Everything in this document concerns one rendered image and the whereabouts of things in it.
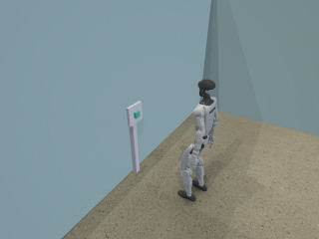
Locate robot left hand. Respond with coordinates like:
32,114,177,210
186,156,198,171

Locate robot right hand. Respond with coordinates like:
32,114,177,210
208,135,214,148

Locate left robot thigh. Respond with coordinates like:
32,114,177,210
180,144,201,176

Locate button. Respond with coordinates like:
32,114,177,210
134,111,141,119

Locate right robot upper arm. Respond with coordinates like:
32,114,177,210
210,97,219,122

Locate panel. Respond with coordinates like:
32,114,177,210
126,101,143,173

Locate right robot forearm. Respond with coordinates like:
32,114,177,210
208,120,218,136

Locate robot left foot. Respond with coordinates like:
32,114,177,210
177,190,195,202

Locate left robot forearm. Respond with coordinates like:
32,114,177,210
191,131,204,157

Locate left robot upper arm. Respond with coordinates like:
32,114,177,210
193,106,205,136

